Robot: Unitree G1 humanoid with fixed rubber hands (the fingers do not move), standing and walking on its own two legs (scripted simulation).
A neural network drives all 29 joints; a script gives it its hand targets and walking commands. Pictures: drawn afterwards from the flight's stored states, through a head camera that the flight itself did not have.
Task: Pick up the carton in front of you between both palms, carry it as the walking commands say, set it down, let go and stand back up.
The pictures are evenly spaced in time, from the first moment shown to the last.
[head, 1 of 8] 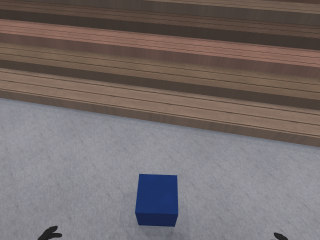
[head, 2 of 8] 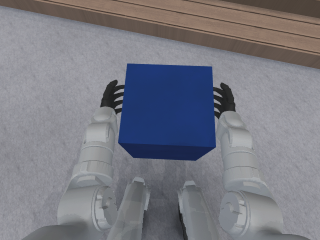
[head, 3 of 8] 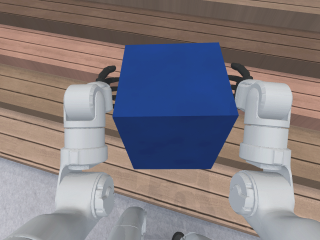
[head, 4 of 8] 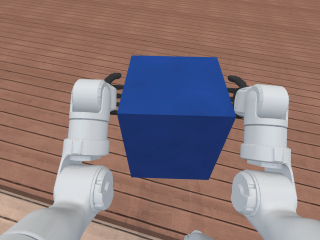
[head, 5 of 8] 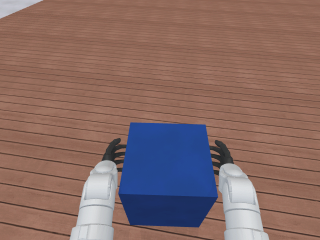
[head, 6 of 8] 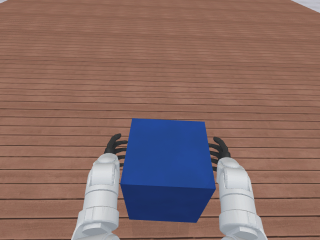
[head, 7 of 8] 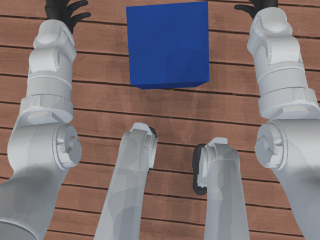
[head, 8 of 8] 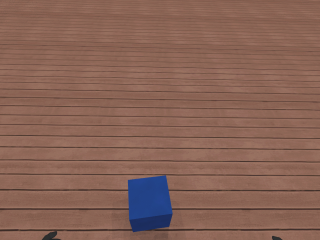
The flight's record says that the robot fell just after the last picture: no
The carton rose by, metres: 1.71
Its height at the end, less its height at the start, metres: +0.95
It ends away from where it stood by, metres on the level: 5.06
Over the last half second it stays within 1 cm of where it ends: yes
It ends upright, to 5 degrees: yes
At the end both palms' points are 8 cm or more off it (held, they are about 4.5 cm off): yes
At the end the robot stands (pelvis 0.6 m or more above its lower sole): yes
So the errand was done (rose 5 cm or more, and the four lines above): yes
